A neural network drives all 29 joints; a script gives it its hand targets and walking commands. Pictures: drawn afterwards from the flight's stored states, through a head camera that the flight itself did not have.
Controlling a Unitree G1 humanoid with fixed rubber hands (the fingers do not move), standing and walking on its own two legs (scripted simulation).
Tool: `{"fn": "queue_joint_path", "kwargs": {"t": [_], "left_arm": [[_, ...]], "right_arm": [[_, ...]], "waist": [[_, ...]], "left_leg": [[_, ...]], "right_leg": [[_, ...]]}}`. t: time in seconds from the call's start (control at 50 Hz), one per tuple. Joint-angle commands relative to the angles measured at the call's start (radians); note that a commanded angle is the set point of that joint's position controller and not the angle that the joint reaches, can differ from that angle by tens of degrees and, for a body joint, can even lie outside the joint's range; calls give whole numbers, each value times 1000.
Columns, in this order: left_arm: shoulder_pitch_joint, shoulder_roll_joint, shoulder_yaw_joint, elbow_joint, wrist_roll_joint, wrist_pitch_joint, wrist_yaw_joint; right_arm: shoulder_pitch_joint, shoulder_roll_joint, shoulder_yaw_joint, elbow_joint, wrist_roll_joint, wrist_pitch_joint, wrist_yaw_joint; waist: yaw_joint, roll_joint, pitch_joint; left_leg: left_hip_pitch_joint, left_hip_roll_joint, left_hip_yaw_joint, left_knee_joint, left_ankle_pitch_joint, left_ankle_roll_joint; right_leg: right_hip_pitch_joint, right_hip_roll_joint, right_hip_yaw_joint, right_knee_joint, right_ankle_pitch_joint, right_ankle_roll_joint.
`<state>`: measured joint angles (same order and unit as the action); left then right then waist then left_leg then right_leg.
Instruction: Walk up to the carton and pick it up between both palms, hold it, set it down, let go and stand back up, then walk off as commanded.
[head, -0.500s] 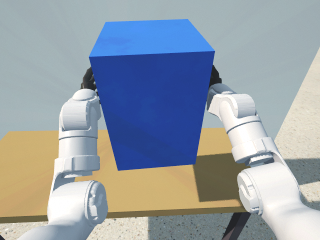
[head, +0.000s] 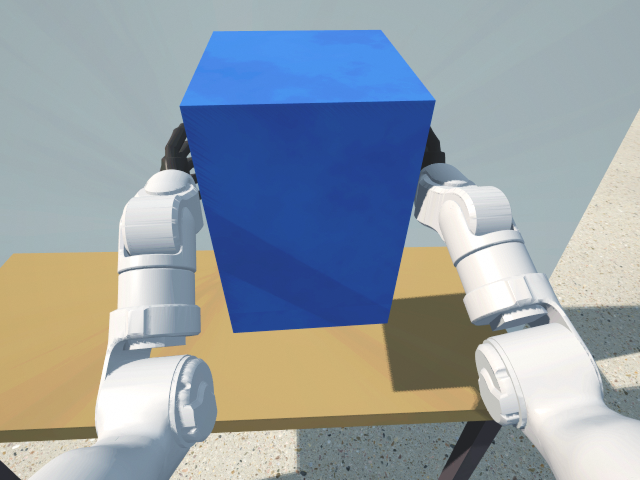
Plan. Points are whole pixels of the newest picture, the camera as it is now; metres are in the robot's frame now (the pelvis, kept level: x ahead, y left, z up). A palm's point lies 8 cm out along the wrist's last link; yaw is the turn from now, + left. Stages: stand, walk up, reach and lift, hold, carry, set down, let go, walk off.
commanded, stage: hold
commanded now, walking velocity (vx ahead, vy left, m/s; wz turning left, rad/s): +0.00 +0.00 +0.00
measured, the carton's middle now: (305, 185) +0.40 +0.01 +0.24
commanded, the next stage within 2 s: none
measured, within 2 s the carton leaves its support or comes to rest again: neither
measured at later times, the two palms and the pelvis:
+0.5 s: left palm (177, 186) +0.37 +0.16 +0.26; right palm (430, 180) +0.37 -0.14 +0.26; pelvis -0.01 +0.00 +0.00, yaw +0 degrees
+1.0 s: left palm (175, 184) +0.36 +0.16 +0.27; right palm (432, 176) +0.36 -0.14 +0.27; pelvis +0.00 +0.00 +0.00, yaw +0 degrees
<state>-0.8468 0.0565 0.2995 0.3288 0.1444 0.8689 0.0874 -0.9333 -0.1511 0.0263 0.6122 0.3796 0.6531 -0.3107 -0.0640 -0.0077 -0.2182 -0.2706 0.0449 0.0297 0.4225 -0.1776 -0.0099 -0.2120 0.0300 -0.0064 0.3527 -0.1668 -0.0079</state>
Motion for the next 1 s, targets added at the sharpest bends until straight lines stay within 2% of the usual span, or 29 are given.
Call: {"fn": "queue_joint_path", "kwargs": {"t": [0.0, 0.02, 0.04, 0.08, 0.1, 0.18, 0.2, 0.22, 0.26, 0.3, 0.32, 0.4, 0.42, 0.52, 0.58, 0.6, 0.62, 0.66, 0.68, 0.72, 0.78, 0.8, 0.82, 0.84, 0.86, 0.9, 0.94, 0.96, 0.98], "left_arm": [[-828, -659, -524, -312, -185, -62, -158], [-849, -650, -529, -352, -185, -62, -159], [-840, -648, -508, -286, -186, -58, -159], [-846, -646, -467, -196, -166, -49, -170], [-857, -652, -436, -159, -148, -51, -175], [-902, -645, -405, -92, -147, -63, -184], [-938, -639, -408, -113, -151, -72, -180], [-937, -629, -385, -83, -128, -75, -181], [-917, -633, -346, -13, -105, -73, -180], [-914, -638, -360, -31, -128, -86, -182], [-911, -637, -347, -33, -121, -92, -183], [-930, -640, -397, -76, -154, -102, -167], [-933, -616, -388, -99, -152, -106, -162], [-902, -643, -444, -162, -176, -103, -155], [-855, -647, -481, -233, -183, -94, -154], [-851, -651, -495, -250, -194, -92, -153], [-825, -649, -474, -244, -180, -84, -155], [-844, -668, -510, -266, -192, -80, -153], [-836, -667, -523, -285, -203, -78, -155], [-809, -657, -508, -296, -173, -64, -156], [-798, -615, -446, -252, -123, -46, -178], [-835, -617, -439, -209, -123, -42, -181], [-867, -636, -450, -242, -145, -49, -181], [-809, -652, -457, -188, -143, -43, -182], [-830, -649, -445, -170, -146, -47, -181], [-871, -635, -423, -150, -143, -54, -182], [-889, -653, -432, -152, -142, -59, -178], [-899, -658, -431, -154, -147, -66, -176], [-904, -653, -435, -147, -148, -68, -171]], "right_arm": [[-884, 705, 310, -517, 227, -33, 114], [-874, 706, 308, -518, 234, -28, 110], [-926, 696, 297, -520, 227, -28, 113], [-919, 674, 257, -419, 222, -17, 124], [-956, 686, 246, -395, 221, -21, 129], [-995, 680, 204, -319, 175, -34, 155], [-1005, 678, 180, -296, 172, -39, 159], [-996, 696, 189, -262, 162, -39, 163], [-1000, 668, 160, -206, 142, -42, 181], [-1002, 682, 160, -236, 131, -58, 187], [-992, 689, 173, -212, 135, -57, 189], [-1074, 681, 208, -327, 156, -77, 188], [-1029, 689, 220, -300, 155, -73, 189], [-982, 693, 259, -390, 192, -69, 168], [-932, 705, 290, -436, 220, -59, 153], [-958, 691, 290, -505, 223, -63, 147], [-955, 689, 294, -512, 229, -57, 144], [-897, 670, 282, -461, 224, -42, 138], [-927, 680, 296, -524, 226, -51, 132], [-871, 684, 302, -492, 231, -30, 124], [-835, 672, 278, -399, 230, -11, 114], [-887, 669, 261, -382, 222, -13, 119], [-901, 676, 267, -388, 239, -16, 126], [-936, 656, 260, -426, 229, -26, 125], [-986, 676, 267, -453, 241, -29, 131], [-1014, 695, 254, -412, 215, -30, 135], [-982, 685, 239, -382, 216, -36, 143], [-1015, 698, 254, -393, 223, -39, 149], [-1004, 690, 238, -384, 203, -39, 151]], "waist": [[-13, 103, -499], [-24, 102, -528], [-11, 78, -475], [-19, 79, -368], [-1, 73, -346], [1, 53, -296], [-14, 83, -329], [4, 72, -290], [9, 76, -232], [-3, 65, -291], [13, 46, -291], [13, 42, -403], [13, 45, -410], [4, 65, -485], [0, 70, -519], [-5, 86, -559], [-1, 67, -538], [-30, 110, -504], [-21, 89, -546], [-23, 96, -517], [-14, 88, -401], [-11, 87, -374], [-12, 98, -391], [-18, 86, -374], [6, 72, -385], [13, 66, -373], [2, 105, -385], [18, 85, -386], [1, 85, -384]], "left_leg": [[330, -103, -68, 35, 395, -40], [353, -104, -67, 35, 398, -42], [322, -103, -63, 14, 333, -40], [284, -94, -67, -11, 256, -35], [265, -94, -60, -22, 222, -30], [210, -79, -64, -65, 86, -24], [223, -78, -62, -72, 60, -28], [185, -84, -55, -81, 12, -21], [169, -72, -58, -96, -18, -21], [175, -75, -52, -103, -33, -18], [186, -72, -57, -95, -9, -13], [233, -67, -58, -83, 40, -14], [240, -76, -59, -78, 48, -11], [287, -86, -63, -34, 196, -25], [313, -96, -67, 1, 312, -30], [339, -96, -72, 10, 336, -36], [333, -96, -66, 13, 368, -32], [354, -93, -66, 10, 377, -53], [361, -91, -66, 31, 399, -47], [351, -96, -71, 31, 415, -48], [318, -106, -58, 6, 344, -39], [291, -102, -59, -9, 286, -39], [289, -95, -64, -13, 298, -42], [280, -95, -62, -13, 296, -40], [270, -96, -60, -14, 266, -33], [249, -95, -58, -26, 223, -25], [264, -89, -61, -32, 216, -39], [253, -87, -65, -34, 196, -32], [252, -89, -65, -39, 182, -31]], "right_leg": [[274, 75, 10, -13, 429, 72], [292, 73, 12, -21, 456, 71], [256, 76, 6, -39, 359, 72], [209, 67, 17, -63, 281, 63], [199, 66, 17, -75, 230, 63], [176, 57, 24, -85, 93, 45], [159, 53, 24, -90, 71, 39], [154, 51, 27, -92, 22, 39], [128, 49, 24, -93, -16, 32], [159, 49, 21, -89, -3, 34], [158, 49, 24, -85, 18, 35], [166, 64, 17, -82, 45, 34], [168, 56, 16, -80, 66, 37], [203, 71, 14, -62, 183, 42], [261, 76, 12, -45, 322, 53], [255, 74, 10, -41, 347, 52], [267, 80, 11, -41, 369, 56], [242, 79, 4, -46, 367, 51], [266, 82, 12, -30, 399, 54], [286, 79, 8, -20, 435, 61], [277, 65, 15, -38, 402, 75], [252, 71, 8, -45, 305, 71], [250, 75, 8, -44, 292, 64], [247, 75, 9, -53, 293, 62], [234, 77, 16, -65, 251, 61], [225, 70, 19, -68, 225, 61], [212, 67, 20, -73, 203, 49], [200, 74, 17, -70, 165, 44], [187, 67, 18, -72, 171, 46]]}}
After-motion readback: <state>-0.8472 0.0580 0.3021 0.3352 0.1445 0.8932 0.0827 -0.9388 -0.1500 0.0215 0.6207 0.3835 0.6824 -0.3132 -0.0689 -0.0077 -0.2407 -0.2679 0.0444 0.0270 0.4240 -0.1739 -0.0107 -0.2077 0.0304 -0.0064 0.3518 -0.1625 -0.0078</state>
